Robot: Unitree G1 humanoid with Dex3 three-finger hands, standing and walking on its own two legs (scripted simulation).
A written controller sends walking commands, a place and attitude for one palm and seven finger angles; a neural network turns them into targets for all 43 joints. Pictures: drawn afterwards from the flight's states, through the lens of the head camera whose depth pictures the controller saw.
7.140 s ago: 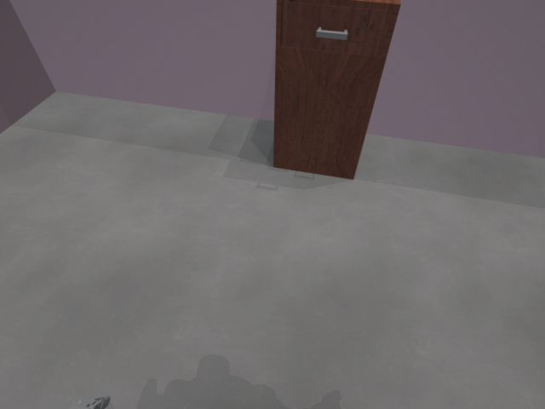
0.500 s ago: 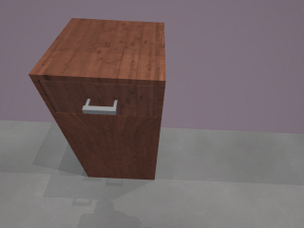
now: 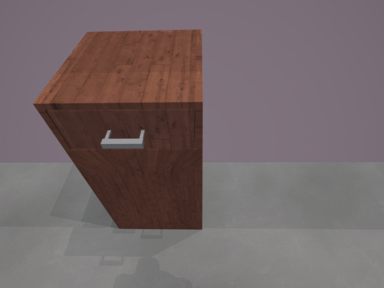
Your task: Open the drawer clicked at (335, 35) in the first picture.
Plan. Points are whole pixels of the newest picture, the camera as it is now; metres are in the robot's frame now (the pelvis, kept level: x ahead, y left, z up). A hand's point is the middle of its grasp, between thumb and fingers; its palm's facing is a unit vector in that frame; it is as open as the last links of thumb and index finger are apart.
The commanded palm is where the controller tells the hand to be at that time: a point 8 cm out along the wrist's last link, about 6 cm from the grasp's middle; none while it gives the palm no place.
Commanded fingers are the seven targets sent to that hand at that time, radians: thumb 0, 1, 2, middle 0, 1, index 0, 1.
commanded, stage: look again from close up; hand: left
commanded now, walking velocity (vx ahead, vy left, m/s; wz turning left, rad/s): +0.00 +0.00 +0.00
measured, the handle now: (124, 138) +0.50 +0.23 -0.01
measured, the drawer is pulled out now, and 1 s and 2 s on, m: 0.00 0.00 0.00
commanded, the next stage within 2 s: raise the hand with hooked fingers in 0.10 s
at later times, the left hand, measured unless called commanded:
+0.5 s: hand (108, 262) +0.18 +0.19 -0.03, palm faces -0.02 -0.27 -0.96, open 8.0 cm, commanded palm +0.12 +0.21 -0.02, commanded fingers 0.00 0.53 0.74 -0.23 -0.54 -0.23 -0.54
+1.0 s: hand (91, 247) +0.20 +0.22 +0.00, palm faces +0.02 -0.10 -0.99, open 10.8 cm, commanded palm +0.17 +0.22 +0.06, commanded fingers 0.00 -0.06 0.49 -0.27 -0.92 -0.27 -0.92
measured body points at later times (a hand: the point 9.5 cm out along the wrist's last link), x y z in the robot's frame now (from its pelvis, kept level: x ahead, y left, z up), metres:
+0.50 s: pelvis -0.04 -0.02 -0.02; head -0.02 -0.05 +0.43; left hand +0.17 +0.20 +0.02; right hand +0.17 -0.28 -0.10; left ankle -0.07 +0.12 -0.73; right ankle +0.00 -0.13 -0.73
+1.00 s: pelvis -0.06 -0.01 -0.02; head -0.03 -0.04 +0.43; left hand +0.19 +0.22 +0.06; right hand +0.12 -0.21 -0.13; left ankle -0.07 +0.12 -0.73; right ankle +0.00 -0.13 -0.73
